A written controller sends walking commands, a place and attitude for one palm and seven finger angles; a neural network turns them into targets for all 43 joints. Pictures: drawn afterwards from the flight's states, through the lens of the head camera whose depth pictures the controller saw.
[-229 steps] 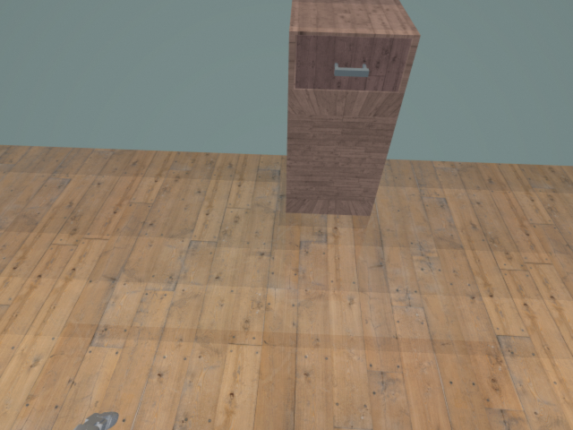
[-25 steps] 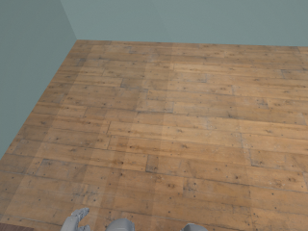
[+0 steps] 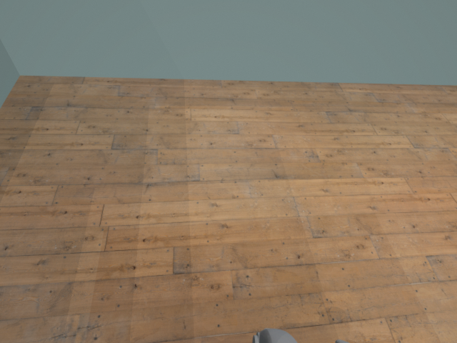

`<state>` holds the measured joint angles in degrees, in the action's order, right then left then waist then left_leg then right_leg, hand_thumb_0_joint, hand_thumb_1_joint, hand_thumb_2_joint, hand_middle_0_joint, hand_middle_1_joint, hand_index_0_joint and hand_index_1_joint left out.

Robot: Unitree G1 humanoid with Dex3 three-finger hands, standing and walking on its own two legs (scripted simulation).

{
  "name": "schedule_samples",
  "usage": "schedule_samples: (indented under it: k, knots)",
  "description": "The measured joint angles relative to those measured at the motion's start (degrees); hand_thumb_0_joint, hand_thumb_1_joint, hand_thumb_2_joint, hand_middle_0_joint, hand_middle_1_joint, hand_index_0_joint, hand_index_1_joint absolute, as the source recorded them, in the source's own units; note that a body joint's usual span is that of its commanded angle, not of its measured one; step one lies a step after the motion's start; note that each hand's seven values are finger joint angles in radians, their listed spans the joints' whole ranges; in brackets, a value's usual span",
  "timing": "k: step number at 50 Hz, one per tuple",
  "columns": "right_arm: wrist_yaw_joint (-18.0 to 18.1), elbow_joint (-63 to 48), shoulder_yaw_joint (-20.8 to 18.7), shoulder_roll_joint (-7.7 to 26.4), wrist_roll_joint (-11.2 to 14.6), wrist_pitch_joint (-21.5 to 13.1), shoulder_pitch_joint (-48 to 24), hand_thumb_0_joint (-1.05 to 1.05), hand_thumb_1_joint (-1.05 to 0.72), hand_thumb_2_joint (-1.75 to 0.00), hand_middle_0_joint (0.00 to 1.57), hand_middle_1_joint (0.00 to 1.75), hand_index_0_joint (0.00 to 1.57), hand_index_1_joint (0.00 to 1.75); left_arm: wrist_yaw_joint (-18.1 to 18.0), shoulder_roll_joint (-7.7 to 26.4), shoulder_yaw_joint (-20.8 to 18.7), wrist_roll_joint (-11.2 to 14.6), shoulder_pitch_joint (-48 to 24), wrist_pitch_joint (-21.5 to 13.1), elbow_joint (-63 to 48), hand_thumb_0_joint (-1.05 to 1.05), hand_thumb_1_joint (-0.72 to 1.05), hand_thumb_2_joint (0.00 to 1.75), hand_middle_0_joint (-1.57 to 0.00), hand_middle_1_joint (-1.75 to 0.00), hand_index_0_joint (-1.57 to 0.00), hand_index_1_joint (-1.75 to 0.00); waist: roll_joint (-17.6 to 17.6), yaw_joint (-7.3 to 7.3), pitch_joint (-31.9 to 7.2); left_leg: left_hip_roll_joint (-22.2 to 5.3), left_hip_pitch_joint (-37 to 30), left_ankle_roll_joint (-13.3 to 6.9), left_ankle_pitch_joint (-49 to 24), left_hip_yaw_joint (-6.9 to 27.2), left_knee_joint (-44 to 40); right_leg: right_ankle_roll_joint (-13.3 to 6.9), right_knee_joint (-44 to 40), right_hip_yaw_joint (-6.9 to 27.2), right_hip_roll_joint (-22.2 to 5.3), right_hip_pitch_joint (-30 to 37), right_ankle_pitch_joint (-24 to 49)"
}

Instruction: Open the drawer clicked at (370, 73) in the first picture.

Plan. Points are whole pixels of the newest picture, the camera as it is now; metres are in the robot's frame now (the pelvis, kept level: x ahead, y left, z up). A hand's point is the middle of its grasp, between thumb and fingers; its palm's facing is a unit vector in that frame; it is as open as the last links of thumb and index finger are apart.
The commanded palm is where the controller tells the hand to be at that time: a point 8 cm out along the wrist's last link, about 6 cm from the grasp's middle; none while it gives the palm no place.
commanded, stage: walk to a spot facing it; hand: left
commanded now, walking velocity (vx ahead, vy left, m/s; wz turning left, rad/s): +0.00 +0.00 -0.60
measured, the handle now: out of the picture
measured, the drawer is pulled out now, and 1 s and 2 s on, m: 0.00 0.00 0.00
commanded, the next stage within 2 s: turn to face it in 1.00 s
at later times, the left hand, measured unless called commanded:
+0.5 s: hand (176, 338) +0.15 +0.10 -0.15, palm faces -0.26 -0.93 -0.27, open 7.4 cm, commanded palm none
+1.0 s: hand (167, 303) +0.22 +0.14 -0.18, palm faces -0.44 -0.88 -0.17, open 7.4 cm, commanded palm none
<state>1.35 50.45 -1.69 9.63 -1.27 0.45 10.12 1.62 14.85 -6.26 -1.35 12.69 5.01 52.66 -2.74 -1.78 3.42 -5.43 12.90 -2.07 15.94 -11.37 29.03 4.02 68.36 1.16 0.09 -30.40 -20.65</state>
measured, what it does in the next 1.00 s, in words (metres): walks ahead, turning right: right foot, then left foot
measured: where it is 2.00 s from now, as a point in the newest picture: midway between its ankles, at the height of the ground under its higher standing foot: outside the picture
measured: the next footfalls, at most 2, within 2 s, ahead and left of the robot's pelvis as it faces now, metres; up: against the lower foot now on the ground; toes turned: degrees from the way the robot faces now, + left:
right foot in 0.32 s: +0.00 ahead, -0.15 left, +0.00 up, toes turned -19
left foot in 0.84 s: +0.21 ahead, +0.02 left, +0.00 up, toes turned -20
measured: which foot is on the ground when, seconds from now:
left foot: down 0.00-0.32, up 0.34-0.82, down 0.84-1.00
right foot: up 0.00-0.30, down 0.32-0.84, up 0.86-1.00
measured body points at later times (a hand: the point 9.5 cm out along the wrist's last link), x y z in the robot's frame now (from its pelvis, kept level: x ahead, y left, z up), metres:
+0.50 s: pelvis +0.00 -0.06 +0.00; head +0.01 -0.09 +0.45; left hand +0.16 +0.15 -0.13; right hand -0.05 -0.31 -0.16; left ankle +0.03 +0.10 -0.66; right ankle -0.04 -0.14 -0.74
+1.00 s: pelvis +0.12 -0.04 +0.00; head +0.15 -0.02 +0.45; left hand +0.24 +0.18 -0.17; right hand +0.09 -0.29 -0.12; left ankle +0.17 +0.03 -0.74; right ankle +0.01 -0.13 -0.65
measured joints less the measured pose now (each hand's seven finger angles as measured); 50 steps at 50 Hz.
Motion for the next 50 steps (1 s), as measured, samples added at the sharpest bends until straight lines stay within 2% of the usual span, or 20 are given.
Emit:
schedule_samples:
  k: [5, 9, 13, 15, 16, 17, 19, 20, 22, 27, 35, 39, 41, 42, 43, 44, 46, 48, 50]
  knots:
    - [-0.22, 0.99, -0.6, 0.03, 0.05, -0.53, 1.92, 0.0, -0.9, -0.89, 0.2, 0.3, 0.21, 0.3, -0.1, -0.06, 0.1, 0.17, 0.28, 0.64, 0.68, 0.0, 0.91, 0.89, -0.2, -0.3, -0.19, -0.3, 1.04, 0.79, 0.36, -1.6, -1.21, 0.12, -0.01, -3.53, -1.01, 0.9, -5.08, -1.62, -2.8, 3.33, -1.59]
    - [-0.6, 2.37, -1.16, 0.43, -0.1, -0.28, 3.32, 0.0, -0.9, -0.89, 0.2, 0.3, 0.21, 0.3, -0.14, -0.74, 0.53, 0.25, -1.3, 0.77, 0.65, 0.0, 0.91, 0.89, -0.19, -0.3, -0.19, -0.3, 1.88, 1.84, 1.19, -3.11, -1.25, 0.81, 0.72, -6.41, 0.2, 0.56, -13.08, -3.64, -3.76, 6.37, -3.81]
    - [-1.07, 3.8, -2.03, 1.73, -0.23, 0.27, 4.42, 0.0, -0.9, -0.89, 0.2, 0.3, 0.21, 0.3, -0.22, -1.91, 1.28, 0.37, -3.45, 0.01, -0.2, 0.0, 0.91, 0.89, -0.19, -0.3, -0.19, -0.3, 3.48, 3.05, 1.9, -5.16, -0.52, 2.11, 2.28, -9.33, 3.37, -0.79, -22.02, -5.86, -3.18, 9.79, -4.34]
    - [-1.24, 4.31, -2.44, 2.59, -0.15, 0.51, 5.28, 0.0, -0.9, -0.89, 0.2, 0.3, 0.21, 0.3, -0.29, -2.36, 1.64, 0.4, -4.3, -0.79, -0.95, 0.0, 0.91, 0.89, -0.19, -0.3, -0.19, -0.3, 4.32, 3.44, 1.84, -6.4, 0.36, 3.12, 3.68, -10.54, 6.33, -1.89, -29.26, -6.87, -2.54, 12.7, 0.02]
    - [-1.39, 4.38, -2.56, 2.98, 0.04, 0.69, 6.07, 0.0, -0.9, -0.89, 0.2, 0.3, 0.21, 0.3, -0.36, -2.3, 1.9, 0.31, -4.48, -1.52, -1.47, 0.0, 0.91, 0.89, -0.19, -0.3, -0.19, -0.3, 4.42, 3.51, 1.38, -7.02, 1.5, 3.76, 4.81, -10.71, 9.04, -3.73, -33.29, -7.01, -2.39, 14.33, 2.27]
    - [-1.46, 4.72, -2.71, 3.68, 0.11, 1.24, 6.16, 0.0, -0.9, -0.9, 0.2, 0.3, 0.21, 0.3, -0.68, -2.75, 2.1, 0.23, -4.98, -2.35, -1.49, 0.0, 0.91, 0.89, -0.2, -0.3, -0.19, -0.3, 5.52, 3.48, 1.42, -7.53, 3.53, 4.65, 8.55, -8.26, 13.66, -5.35, -32.5, -7.01, -1.56, 13.68, 1.63]
    - [-1.23, 5.26, -2.79, 4.61, 0.11, 2.78, 6.07, 0.0, -0.9, -0.9, 0.2, 0.3, 0.2, 0.3, -1.22, -3.58, 2.71, 0.61, -5.31, -3.15, -1.69, 0.0, 0.91, 0.89, -0.2, -0.3, -0.2, -0.3, 6.9, 3.82, 1.38, -5.8, 8.29, 5.5, 13.72, -0.69, 24.4, -6.55, -31.28, -6.85, -0.58, 13.38, 0.45]
    - [-1.23, 5.47, -2.76, 4.74, 0.05, 3.33, 6.03, 0.0, -0.9, -0.9, 0.2, 0.3, 0.2, 0.3, -1.43, -3.85, 2.82, 0.74, -5.03, -3.32, -1.83, 0.0, 0.91, 0.89, -0.2, -0.3, -0.2, -0.3, 6.99, 3.77, 1.07, -4.79, 10.22, 5.72, 13.58, 1.9, 28.62, -6.71, -32.17, -6.54, -0.28, 13.93, 0.65]
    - [-1.6, 5.67, -2.65, 4.66, -0.25, 3.59, 5.57, 0.0, -0.9, -0.9, 0.2, 0.29, 0.2, 0.29, -1.75, -4.09, 2.9, 0.96, -3.99, -3.77, -1.76, 0.0, 0.91, 0.89, -0.2, -0.3, -0.2, -0.3, 6.5, 3.37, 0.34, -3.54, 13.17, 6.2, 9.85, 5.01, 33.81, -6.59, -35.46, -5.38, 0.32, 15.54, 2.35]
    - [-2.3, 4.4, -2.45, 4.11, -0.62, 1.93, 3.78, 0.01, -0.91, -0.9, 0.2, 0.29, 0.2, 0.29, -1.47, -4.21, 3.4, 0.85, -0.88, -5.14, 0.0, 0.0, 0.9, 0.89, -0.2, -0.3, -0.2, -0.3, 4.98, 2.99, -0.97, -3.02, 16.54, 7.54, 2.61, 7.74, 32.8, -7.45, -42.48, -2.72, 1.51, 19.22, 5.65]
    - [-2.55, 3.07, -2.24, 3.94, -0.4, 0.7, 0.22, 0.0, -0.9, -0.9, 0.2, 0.29, 0.2, 0.29, -1.07, -5.15, 3.78, 0.32, 4.73, -6.13, 3.31, 0.0, 0.9, 0.89, -0.2, -0.3, -0.2, -0.3, 4.35, 0.55, -1.84, -1.35, 16.17, 7.3, 1.26, 8.72, 22.6, -6.94, -45.73, 0.37, 2.96, 22.93, 5.28]
    - [-2.49, 2.3, -1.69, 3.13, -0.02, -0.21, -1.62, 0.0, -0.9, -0.9, 0.2, 0.29, 0.2, 0.29, -1.26, -4.77, 3.5, 0.16, 7.31, -5.88, 4.94, 0.0, 0.9, 0.89, -0.2, -0.3, -0.2, -0.3, 3.01, -1.22, -1.71, 0.68, 12.48, 6.29, 2.69, 8.08, 13.49, -5.77, -44.61, 2.35, 2.85, 24.09, 3.11]
    - [-2.26, 1.72, -1.18, 2.64, 0.15, -1.22, -2.17, 0.0, -0.9, -0.9, 0.2, 0.3, 0.2, 0.29, -1.28, -4.34, 3.19, 0.36, 8.51, -5.47, 5.73, 0.0, 0.9, 0.89, -0.2, -0.3, -0.2, -0.3, 2.21, -1.75, -1.7, 1.73, 8.75, 5.83, 0.41, 7.26, 6.44, -4.87, -42.23, 3.52, 2.74, 24.05, 0.91]
    - [-2.06, 1.32, -0.85, 2.48, 0.15, -2.0, -2.33, 0.0, -0.9, -0.9, 0.2, 0.3, 0.2, 0.3, -1.25, -4.12, 2.97, 0.54, 9.18, -5.24, 6.0, 0.0, 0.9, 0.89, -0.2, -0.3, -0.2, -0.3, 1.92, -1.85, -1.76, 1.97, 6.83, 4.92, -1.8, 6.79, 3.09, -4.56, -39.49, 4.27, 2.87, 23.24, -0.86]
    - [-1.82, 1.18, -0.61, 1.99, -0.06, -2.75, -2.71, 0.0, -0.9, -0.9, 0.2, 0.3, 0.2, 0.3, -1.18, -3.74, 2.68, 0.82, 9.14, -4.82, 6.55, 0.0, 0.9, 0.89, -0.2, -0.3, -0.2, -0.3, 1.09, -1.87, -1.41, 2.21, 6.75, 3.12, -2.65, 5.81, 4.0, -4.66, -33.76, 4.52, 2.59, 21.25, -3.54]
    - [-1.73, 0.95, -0.23, 1.59, -0.19, -3.12, -2.85, 0.0, -0.9, -0.9, 0.2, 0.3, 0.2, 0.3, -1.12, -3.46, 2.44, 0.87, 8.97, -4.3, 7.05, 0.0, 0.9, 0.89, -0.2, -0.3, -0.2, -0.3, 0.65, -2.01, -1.11, 1.95, 6.49, 1.73, -1.75, 4.64, 5.43, -4.73, -26.34, 3.96, 2.45, 18.49, -6.29]
    - [-1.6, 0.69, 0.38, 0.76, -0.29, -3.24, -2.24, 0.0, -0.9, -0.9, 0.2, 0.3, 0.2, 0.3, -0.8, -2.95, 2.0, 0.49, 8.59, -3.47, 7.59, 0.0, 0.91, 0.89, -0.2, -0.3, -0.2, -0.3, 0.38, -1.84, -1.11, 1.11, 4.54, 0.41, 0.21, 2.47, 5.38, -4.48, -13.5, 1.5, 1.69, 12.9, -7.34]
    - [-1.2, 0.95, 0.76, -0.07, -0.23, -3.25, -0.89, 0.0, -0.9, -0.89, 0.2, 0.3, 0.21, 0.3, -0.22, -2.27, 1.52, 0.13, 7.5, -3.02, 7.5, 0.01, 0.91, 0.89, -0.2, -0.3, -0.2, -0.3, 0.36, -1.16, -1.12, 0.65, 2.02, 0.37, 0.25, 0.99, 2.83, -3.86, -5.99, -1.08, 0.14, 8.24, -4.54]
    - [-0.79, 1.8, 0.98, -0.75, -0.13, -3.33, 0.71, 0.0, -0.9, -0.89, 0.2, 0.3, 0.21, 0.3, -0.01, -1.62, 1.09, 0.01, 5.85, -2.78, 6.56, 0.01, 0.91, 0.89, -0.2, -0.3, -0.2, -0.3, 0.42, -0.69, -0.78, 0.38, -0.28, 0.44, -0.34, -0.27, 0.04, -2.95, -2.44, -2.45, -1.28, 4.48, -1.4]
